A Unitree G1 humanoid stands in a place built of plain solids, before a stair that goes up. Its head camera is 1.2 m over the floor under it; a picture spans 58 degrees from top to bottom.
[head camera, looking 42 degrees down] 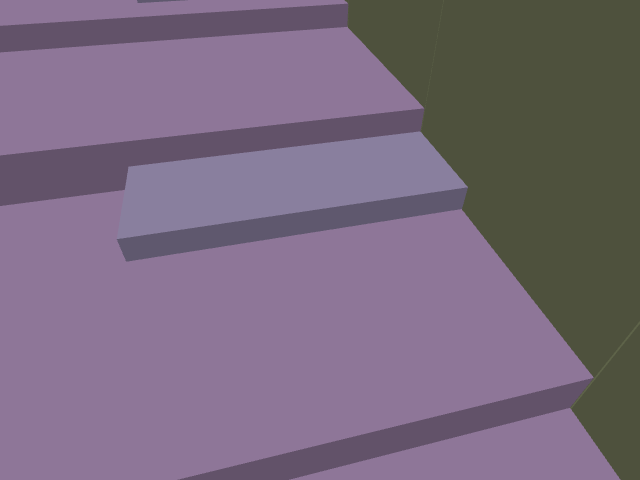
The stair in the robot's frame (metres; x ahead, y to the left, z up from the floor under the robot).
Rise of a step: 0.11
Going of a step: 0.59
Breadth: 1.24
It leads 13 degrees to the left of straight ahead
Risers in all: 3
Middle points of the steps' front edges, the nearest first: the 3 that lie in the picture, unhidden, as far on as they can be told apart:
0.46 -0.12 0.16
1.18 0.05 0.27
1.61 0.16 0.38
